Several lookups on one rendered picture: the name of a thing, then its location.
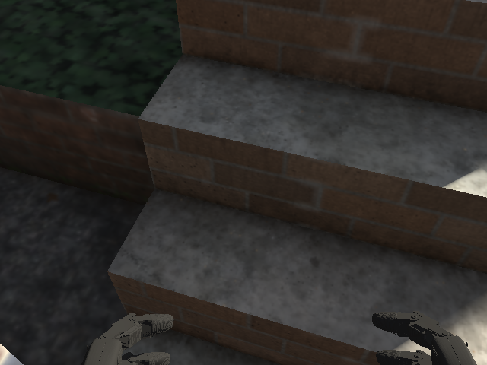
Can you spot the left robot hand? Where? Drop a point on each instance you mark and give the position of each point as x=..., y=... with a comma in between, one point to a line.
x=108, y=349

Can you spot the right robot hand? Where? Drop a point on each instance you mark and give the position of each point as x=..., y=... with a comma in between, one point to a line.
x=446, y=349

